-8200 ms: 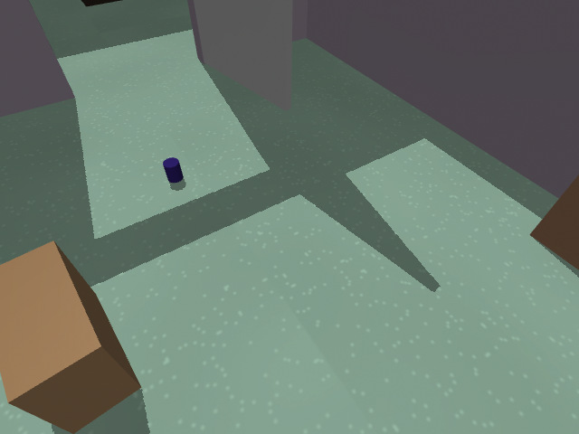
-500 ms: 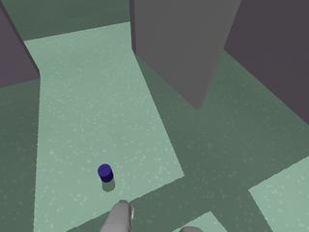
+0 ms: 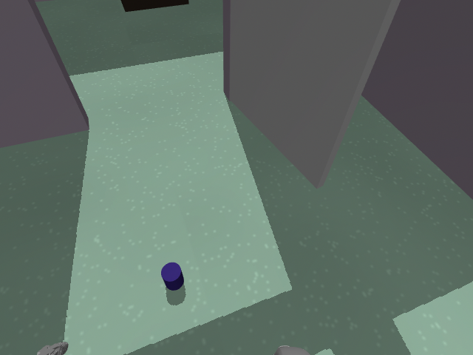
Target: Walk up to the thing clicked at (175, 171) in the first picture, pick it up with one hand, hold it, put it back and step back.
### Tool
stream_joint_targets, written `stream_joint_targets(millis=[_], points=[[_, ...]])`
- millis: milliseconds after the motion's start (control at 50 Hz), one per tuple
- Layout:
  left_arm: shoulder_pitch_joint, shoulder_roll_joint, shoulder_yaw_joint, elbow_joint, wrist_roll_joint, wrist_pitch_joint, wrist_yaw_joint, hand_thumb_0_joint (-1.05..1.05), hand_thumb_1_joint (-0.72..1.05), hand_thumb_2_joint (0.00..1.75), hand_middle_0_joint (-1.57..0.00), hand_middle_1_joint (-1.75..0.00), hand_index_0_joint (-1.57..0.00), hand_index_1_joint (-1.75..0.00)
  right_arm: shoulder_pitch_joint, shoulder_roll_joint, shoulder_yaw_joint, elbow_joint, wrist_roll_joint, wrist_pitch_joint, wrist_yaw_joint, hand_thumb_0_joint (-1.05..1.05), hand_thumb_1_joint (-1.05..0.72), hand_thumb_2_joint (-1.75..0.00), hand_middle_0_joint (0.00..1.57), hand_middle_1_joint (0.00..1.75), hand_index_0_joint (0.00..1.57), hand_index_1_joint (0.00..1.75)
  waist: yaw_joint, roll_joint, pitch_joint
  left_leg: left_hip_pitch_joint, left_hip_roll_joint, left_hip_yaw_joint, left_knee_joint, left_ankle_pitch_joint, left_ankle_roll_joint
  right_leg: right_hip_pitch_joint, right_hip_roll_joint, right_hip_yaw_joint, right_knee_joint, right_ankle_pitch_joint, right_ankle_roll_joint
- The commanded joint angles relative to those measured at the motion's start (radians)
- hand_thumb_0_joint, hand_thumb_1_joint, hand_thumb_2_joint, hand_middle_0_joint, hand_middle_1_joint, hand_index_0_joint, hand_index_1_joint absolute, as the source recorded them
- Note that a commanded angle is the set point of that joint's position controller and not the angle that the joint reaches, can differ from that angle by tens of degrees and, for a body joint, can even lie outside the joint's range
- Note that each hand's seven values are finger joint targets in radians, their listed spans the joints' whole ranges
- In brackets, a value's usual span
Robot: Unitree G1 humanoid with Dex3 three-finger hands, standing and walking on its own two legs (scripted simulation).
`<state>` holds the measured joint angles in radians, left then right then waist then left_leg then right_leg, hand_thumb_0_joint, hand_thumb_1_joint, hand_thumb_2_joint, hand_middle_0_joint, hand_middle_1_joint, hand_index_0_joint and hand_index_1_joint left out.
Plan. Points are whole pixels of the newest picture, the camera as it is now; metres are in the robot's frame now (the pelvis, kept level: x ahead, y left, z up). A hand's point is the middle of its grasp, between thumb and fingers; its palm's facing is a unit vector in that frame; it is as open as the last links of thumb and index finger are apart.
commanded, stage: walk up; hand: left
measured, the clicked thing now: (172, 276) +0.52 +0.23 -0.70
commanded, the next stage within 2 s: none
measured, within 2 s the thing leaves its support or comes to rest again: neither
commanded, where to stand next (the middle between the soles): +0.12 +0.00 m, yaw +0 degrees
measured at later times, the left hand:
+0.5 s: hand out of the picture +0.05 +0.27 -0.15, palm faces +0.05 -0.93 -0.36, open 7.4 cm
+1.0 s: hand out of the picture +0.11 +0.25 -0.13, palm faces +0.01 -0.94 -0.34, open 7.4 cm
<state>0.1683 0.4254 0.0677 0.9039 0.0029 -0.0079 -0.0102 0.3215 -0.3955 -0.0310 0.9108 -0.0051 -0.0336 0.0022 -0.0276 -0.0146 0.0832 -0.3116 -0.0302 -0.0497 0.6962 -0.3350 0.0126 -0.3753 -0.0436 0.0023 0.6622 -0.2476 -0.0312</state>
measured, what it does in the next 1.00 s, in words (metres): stands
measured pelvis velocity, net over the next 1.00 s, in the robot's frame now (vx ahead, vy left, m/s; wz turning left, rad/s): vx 0.03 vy -0.01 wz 0.03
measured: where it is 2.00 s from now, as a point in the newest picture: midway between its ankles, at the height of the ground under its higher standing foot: outside the picture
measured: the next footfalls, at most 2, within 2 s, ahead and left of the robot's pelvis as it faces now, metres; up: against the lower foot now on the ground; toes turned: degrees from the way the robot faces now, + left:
left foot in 1.48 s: +0.16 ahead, +0.11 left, +0.00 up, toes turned +0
right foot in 1.78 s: +0.04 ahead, -0.12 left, +0.00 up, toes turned +1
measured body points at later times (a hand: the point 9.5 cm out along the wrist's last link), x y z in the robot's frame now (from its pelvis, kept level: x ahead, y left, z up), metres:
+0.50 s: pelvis +0.01 +0.00 +0.01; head +0.02 +0.00 +0.46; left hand +0.05 +0.32 -0.12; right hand +0.09 -0.30 -0.12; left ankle -0.01 +0.12 -0.72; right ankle +0.07 -0.14 -0.72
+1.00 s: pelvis +0.03 -0.01 +0.02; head +0.03 -0.01 +0.47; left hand +0.11 +0.30 -0.10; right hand +0.13 -0.32 -0.10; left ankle -0.01 +0.12 -0.72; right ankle +0.06 -0.14 -0.71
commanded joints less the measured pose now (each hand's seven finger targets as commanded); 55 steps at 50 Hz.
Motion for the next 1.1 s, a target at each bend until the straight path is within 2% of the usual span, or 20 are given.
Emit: stream_joint_targets(millis=[0,20,40,100,180,200,220,240,260,300,340,380,460,860,880,920,960,1000,1060,1080], points=[[0.016,0.241,0.05,-0.044,0.021,-0.043,0.034,0.0,0.9,0.9,-0.2,-0.3,-0.2,-0.3,-0.024,-0.136,-0.03,-0.07,0.017,0.011,-0.016,0.0,-0.9,-0.9,0.2,0.3,0.2,0.3,0.039,-0.085,-0.102,-0.228,-0.006,-0.085,0.131,0.015,0.018,0.23,-0.263,0.391,-0.296,0.008,-0.098],[-0.058,0.302,0.059,-0.049,0.013,-0.04,0.035,0.0,0.9,0.9,-0.2,-0.3,-0.2,-0.3,-0.013,-0.18,-0.05,-0.048,0.007,0.023,-0.027,0.0,-0.9,-0.9,0.2,0.3,0.2,0.3,0.03,-0.166,-0.108,-0.144,-0.004,-0.061,0.26,-0.259,0.014,0.087,-0.391,0.489,-0.314,-0.013,-0.219],[-0.086,0.29,0.056,-0.059,0.017,-0.036,0.036,0.0,0.9,0.9,-0.2,-0.3,-0.2,-0.3,-0.015,-0.218,-0.064,-0.03,-0.001,0.028,-0.026,0.0,-0.9,-0.9,0.2,0.3,0.2,0.3,0.025,-0.136,-0.089,-0.105,0.019,-0.07,0.332,-0.252,0.009,0.015,-0.384,0.484,-0.318,-0.07,-0.235],[-0.11,0.251,0.049,-0.04,0.031,-0.033,0.038,0.0,0.9,0.9,-0.2,-0.3,-0.2,-0.3,0.007,-0.205,-0.064,0.013,0.006,0.022,-0.008,0.0,-0.9,-0.9,0.2,0.3,0.2,0.3,0.02,-0.165,-0.095,-0.1,0.021,-0.017,0.248,-0.17,0.011,0.037,-0.249,0.28,-0.266,-0.126,-0.167],[-0.131,0.212,0.029,-0.022,0.027,-0.004,0.02,0.0,0.9,0.9,-0.2,-0.3,-0.2,-0.3,0.032,-0.183,-0.061,0.07,-0.012,0.001,-0.003,0.0,-0.9,-0.9,0.2,0.3,0.2,0.3,0.0,-0.149,-0.1,0.097,-0.013,0.098,-0.128,-0.055,0.004,-0.066,-0.159,0.159,-0.146,-0.28,-0.107],[-0.097,0.172,0.015,-0.012,0.02,0.003,0.016,0.0,0.9,0.9,-0.2,-0.3,-0.2,-0.3,0.01,-0.196,-0.065,0.071,-0.023,-0.007,-0.008,0.0,-0.9,-0.9,0.2,0.3,0.2,0.3,0.006,-0.073,-0.091,0.159,0.015,0.019,-0.218,-0.057,0.015,-0.134,-0.13,0.135,-0.072,-0.323,-0.076],[-0.088,0.107,-0.003,-0.014,0.005,0.005,0.012,0.0,0.9,0.9,-0.2,-0.3,-0.2,-0.3,-0.039,-0.258,-0.073,0.049,-0.04,-0.014,-0.013,0.0,-0.9,-0.9,0.2,0.3,0.2,0.3,0.017,0.15,-0.074,0.12,0.201,-0.326,-0.348,-0.253,0.08,-0.22,-0.051,0.069,0.074,-0.291,-0.004],[-0.131,0.174,0.02,0.007,0.006,0.006,0.02,0.0,0.9,0.9,-0.2,-0.3,-0.2,-0.3,-0.123,-0.328,-0.079,0.022,-0.026,-0.014,-0.011,0.0,-0.9,-0.9,0.2,0.3,0.2,0.3,0.009,0.149,-0.012,-0.091,0.356,-0.517,-0.431,-0.418,0.197,-0.146,-0.006,0.032,0.172,-0.309,0.008],[-0.126,0.191,0.025,0.019,0.009,0.0,0.02,0.0,0.9,0.9,-0.2,-0.3,-0.2,-0.3,-0.196,-0.311,-0.074,0.007,-0.024,-0.019,-0.011,0.0,-0.9,-0.9,0.2,0.3,0.2,0.3,0.034,0.07,0.02,-0.145,0.35,-0.452,-0.411,-0.337,0.202,-0.073,-0.03,0.067,0.174,-0.255,0.003],[-0.075,0.129,0.01,0.061,-0.004,-0.02,0.013,0.0,0.9,0.9,-0.2,-0.3,-0.2,-0.3,-0.239,-0.235,-0.043,0.024,-0.02,-0.028,-0.015,0.0,-0.9,-0.9,0.2,0.3,0.2,0.3,0.073,0.062,-0.041,-0.062,0.217,-0.196,-0.252,0.041,0.109,0.06,-0.011,0.024,-0.028,-0.058,-0.002],[-0.053,0.157,0.014,0.09,-0.001,-0.035,0.018,0.0,0.9,0.9,-0.2,-0.3,-0.2,-0.3,-0.199,-0.207,-0.034,0.046,-0.005,-0.027,-0.011,0.0,-0.9,-0.9,0.2,0.3,0.2,0.3,0.062,0.088,-0.126,-0.053,0.155,-0.092,-0.163,0.239,0.046,0.216,-0.038,0.087,-0.133,0.159,-0.017],[-0.12,0.185,0.006,0.081,-0.001,-0.038,0.015,0.0,0.9,0.9,-0.2,-0.3,-0.2,-0.3,-0.148,-0.19,-0.032,0.077,-0.002,-0.017,-0.013,0.0,-0.9,-0.9,0.2,0.3,0.2,0.3,0.011,0.033,-0.145,0.041,0.107,-0.058,-0.202,0.092,0.023,0.144,-0.108,0.163,-0.16,0.119,-0.046],[-0.121,0.154,-0.016,0.118,-0.009,-0.029,0.012,0.0,0.9,0.9,-0.2,-0.3,-0.2,-0.3,-0.231,-0.201,-0.029,0.106,-0.004,-0.014,-0.014,0.0,-0.9,-0.9,0.2,0.3,0.2,0.3,0.039,0.043,-0.107,0.044,0.15,-0.097,-0.273,0.112,0.042,0.161,-0.062,0.088,-0.174,0.109,-0.019],[-0.172,0.134,-0.019,0.201,-0.001,-0.026,0.012,0.0,0.9,0.9,-0.2,-0.3,-0.2,-0.3,-0.313,-0.176,-0.021,0.187,-0.003,-0.006,-0.007,0.0,-0.9,-0.9,0.2,0.3,0.2,0.3,0.034,0.028,-0.123,0.162,0.151,-0.03,-0.414,0.223,0.009,0.255,-0.082,0.089,-0.315,0.208,0.014],[-0.135,0.17,0.0,0.167,0.017,-0.029,-0.003,0.0,0.9,0.9,-0.2,-0.3,-0.2,-0.3,-0.224,-0.231,-0.051,0.165,-0.016,-0.015,0.006,0.0,-0.9,-0.9,0.2,0.3,0.2,0.3,0.01,0.043,-0.196,0.237,0.126,-0.034,-0.397,-0.158,0.063,0.23,-0.011,0.034,-0.231,-0.179,-0.018],[-0.184,0.152,0.005,0.14,0.027,-0.022,-0.017,0.0,0.9,0.9,-0.2,-0.3,-0.2,-0.3,-0.16,-0.271,-0.073,0.17,-0.024,-0.014,0.011,0.0,-0.9,-0.9,0.2,0.3,0.2,0.3,-0.021,0.142,-0.034,0.267,0.232,-0.205,-0.518,-0.466,0.13,-0.072,0.042,-0.031,-0.069,-0.274,0.0],[-0.205,0.152,0.012,0.092,0.031,-0.025,-0.021,0.0,0.9,0.9,-0.2,-0.3,-0.2,-0.3,-0.18,-0.284,-0.087,0.129,-0.027,-0.019,0.008,0.0,-0.9,-0.9,0.2,0.3,0.2,0.3,-0.022,0.158,0.123,0.213,0.353,-0.299,-0.573,-0.334,0.196,-0.205,-0.014,0.006,0.052,-0.188,0.011],[-0.156,0.141,0.011,0.086,0.025,-0.042,-0.027,0.0,0.9,0.9,-0.2,-0.3,-0.2,-0.3,-0.198,-0.253,-0.08,0.097,-0.032,-0.024,0.008,0.0,-0.9,-0.9,0.2,0.3,0.2,0.3,0.003,0.116,0.066,0.226,0.302,-0.205,-0.489,-0.13,0.186,-0.117,-0.028,0.008,-0.049,-0.172,0.0],[0.036,0.128,0.027,0.155,0.03,-0.063,-0.005,0.0,0.9,0.9,-0.2,-0.3,-0.2,-0.3,-0.243,-0.174,-0.05,0.055,-0.011,-0.007,0.013,0.0,-0.9,-0.9,0.2,0.3,0.2,0.3,0.09,0.059,-0.106,0.091,0.154,0.027,-0.161,0.288,0.072,0.352,0.038,-0.038,-0.291,0.105,0.007],[0.089,0.208,0.045,0.15,0.035,-0.069,0.011,0.0,0.9,0.9,-0.2,-0.3,-0.2,-0.3,-0.222,-0.127,-0.033,0.034,0.002,-0.002,0.011,0.0,-0.9,-0.9,0.2,0.3,0.2,0.3,0.104,-0.129,-0.149,-0.09,0.053,0.097,0.053,0.135,0.012,0.485,-0.152,0.249,-0.362,0.188,-0.049]])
